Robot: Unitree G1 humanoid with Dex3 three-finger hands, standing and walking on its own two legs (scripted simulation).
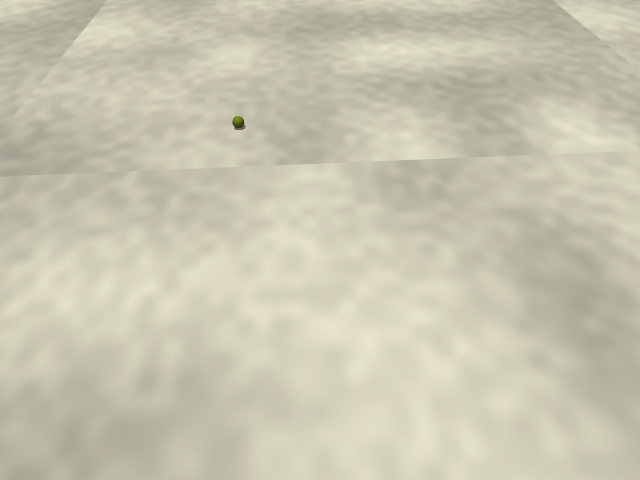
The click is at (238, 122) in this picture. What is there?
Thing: free ball
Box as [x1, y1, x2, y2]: [232, 116, 243, 127]
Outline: 236,116 232,121 233,124 236,127 240,127 243,124 243,120 241,117
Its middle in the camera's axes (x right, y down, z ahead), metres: -0.44 -0.63 +2.16
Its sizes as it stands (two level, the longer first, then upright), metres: 0.064 0.064 0.064
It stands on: the floor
